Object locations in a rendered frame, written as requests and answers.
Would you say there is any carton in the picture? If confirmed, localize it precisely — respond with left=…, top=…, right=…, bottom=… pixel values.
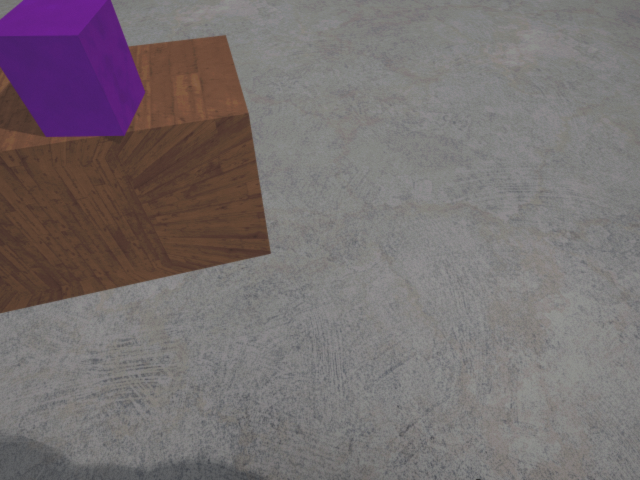
left=0, top=0, right=145, bottom=137

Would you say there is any pedestal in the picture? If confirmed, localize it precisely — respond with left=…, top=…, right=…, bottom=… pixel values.
left=0, top=35, right=271, bottom=313

